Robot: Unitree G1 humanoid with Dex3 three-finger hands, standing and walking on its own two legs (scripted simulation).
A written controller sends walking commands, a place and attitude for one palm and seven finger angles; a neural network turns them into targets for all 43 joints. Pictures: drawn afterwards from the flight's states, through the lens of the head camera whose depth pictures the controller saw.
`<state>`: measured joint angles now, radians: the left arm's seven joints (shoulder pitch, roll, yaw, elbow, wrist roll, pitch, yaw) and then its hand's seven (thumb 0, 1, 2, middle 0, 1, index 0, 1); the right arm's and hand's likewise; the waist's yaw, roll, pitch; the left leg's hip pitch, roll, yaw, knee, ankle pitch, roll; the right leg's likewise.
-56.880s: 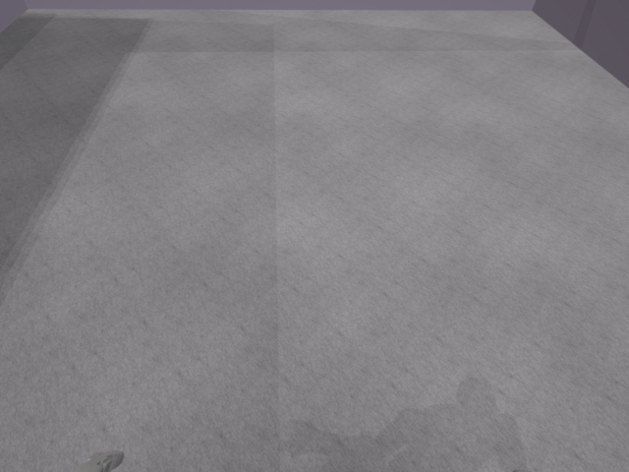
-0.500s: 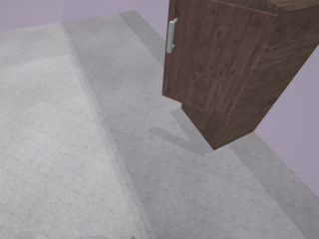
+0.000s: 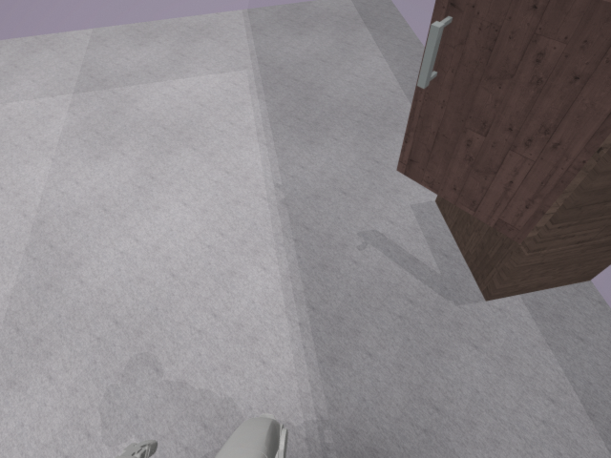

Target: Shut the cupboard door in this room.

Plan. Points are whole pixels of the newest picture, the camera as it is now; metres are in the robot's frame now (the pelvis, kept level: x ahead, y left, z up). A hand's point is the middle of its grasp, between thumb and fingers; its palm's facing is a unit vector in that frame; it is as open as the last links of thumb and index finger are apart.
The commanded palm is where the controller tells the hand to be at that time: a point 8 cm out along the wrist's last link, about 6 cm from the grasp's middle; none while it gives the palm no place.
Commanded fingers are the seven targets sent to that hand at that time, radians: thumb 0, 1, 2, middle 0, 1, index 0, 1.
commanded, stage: walk to a spot facing it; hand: left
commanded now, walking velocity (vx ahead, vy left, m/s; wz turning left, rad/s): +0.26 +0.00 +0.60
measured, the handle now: (434, 53) +0.91 -0.27 +0.01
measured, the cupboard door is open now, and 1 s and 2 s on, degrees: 35 35 35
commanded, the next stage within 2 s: turn to face it in 0.72 s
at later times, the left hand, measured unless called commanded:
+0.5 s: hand out of the picture +0.08 +0.22 -0.16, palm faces +0.36 -0.88 -0.30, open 7.4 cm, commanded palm none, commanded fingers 0.00 0.90 0.90 -0.20 -0.30 -0.20 -0.30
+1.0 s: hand out of the picture +0.12 +0.25 -0.18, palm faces +0.58 -0.77 -0.25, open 7.4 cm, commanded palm none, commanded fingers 0.00 0.90 0.90 -0.20 -0.30 -0.20 -0.30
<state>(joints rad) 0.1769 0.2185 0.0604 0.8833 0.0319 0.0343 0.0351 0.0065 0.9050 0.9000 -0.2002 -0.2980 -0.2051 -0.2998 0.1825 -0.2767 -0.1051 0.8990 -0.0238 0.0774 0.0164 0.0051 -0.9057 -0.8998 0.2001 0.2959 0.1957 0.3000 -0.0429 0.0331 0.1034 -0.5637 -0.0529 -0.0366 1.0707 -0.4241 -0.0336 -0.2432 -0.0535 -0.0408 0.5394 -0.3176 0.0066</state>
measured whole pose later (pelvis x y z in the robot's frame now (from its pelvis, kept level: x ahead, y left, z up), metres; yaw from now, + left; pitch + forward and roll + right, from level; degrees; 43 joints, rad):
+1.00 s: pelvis +0.21 +0.06 -0.01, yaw +33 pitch +0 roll +1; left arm 0.24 0.22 0.06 0.95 0.02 0.02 0.02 0.01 0.91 0.90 -0.20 -0.30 -0.20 -0.30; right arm 0.07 -0.19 -0.01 0.89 -0.03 0.00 -0.01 0.00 -0.90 -0.90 0.20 0.30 0.20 0.30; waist 0.04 -0.02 0.12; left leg -0.33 0.03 0.10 0.60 -0.27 0.02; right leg -0.40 -0.10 -0.05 0.88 -0.45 0.04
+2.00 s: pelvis +0.31 +0.14 +0.00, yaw -2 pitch +1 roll -2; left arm 0.15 0.26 0.09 0.87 0.02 0.08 -0.04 0.01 0.91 0.90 -0.20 -0.30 -0.20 -0.30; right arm 0.19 -0.18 0.00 0.85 -0.03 0.01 -0.02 0.00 -0.90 -0.90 0.20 0.30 0.20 0.30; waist 0.01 -0.03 0.12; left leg -0.30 0.11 0.08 0.57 -0.27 -0.02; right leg -0.47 0.02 -0.01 1.03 -0.52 0.04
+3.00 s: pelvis +0.33 +0.13 +0.00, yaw -34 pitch +1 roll +0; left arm 0.17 0.21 0.06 0.91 0.03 0.05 0.00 0.01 0.90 0.90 -0.20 -0.30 -0.21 -0.30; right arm 0.22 -0.23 -0.04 0.90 -0.01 0.03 -0.02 0.01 -0.91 -0.90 0.20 0.30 0.20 0.30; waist -0.01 0.00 0.06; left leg -0.35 0.05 0.05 0.68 -0.34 -0.05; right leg -0.30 0.02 0.04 0.55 -0.27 -0.01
